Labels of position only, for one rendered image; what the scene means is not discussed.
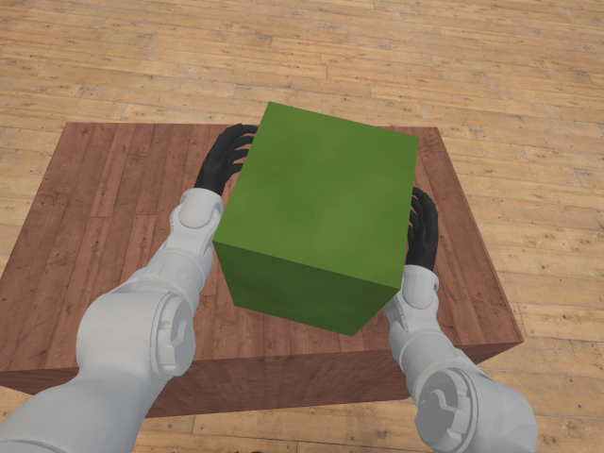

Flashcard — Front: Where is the right robot upper arm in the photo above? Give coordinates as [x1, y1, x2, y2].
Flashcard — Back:
[414, 367, 537, 453]

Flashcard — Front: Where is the carton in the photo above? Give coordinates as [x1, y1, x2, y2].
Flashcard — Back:
[212, 101, 419, 337]

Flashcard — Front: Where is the left robot forearm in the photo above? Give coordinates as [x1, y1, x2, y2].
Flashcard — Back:
[75, 188, 224, 367]

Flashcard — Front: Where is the right robot hand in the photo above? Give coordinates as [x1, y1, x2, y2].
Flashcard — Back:
[406, 187, 439, 272]

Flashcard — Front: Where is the left robot upper arm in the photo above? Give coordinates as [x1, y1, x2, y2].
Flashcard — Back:
[0, 293, 196, 453]

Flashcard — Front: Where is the right robot forearm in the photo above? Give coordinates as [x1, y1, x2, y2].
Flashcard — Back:
[384, 265, 538, 447]

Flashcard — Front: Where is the pedestal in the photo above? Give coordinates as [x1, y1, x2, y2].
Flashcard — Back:
[0, 122, 524, 418]

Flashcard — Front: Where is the left robot hand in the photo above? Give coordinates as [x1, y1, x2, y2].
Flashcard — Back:
[194, 124, 258, 196]

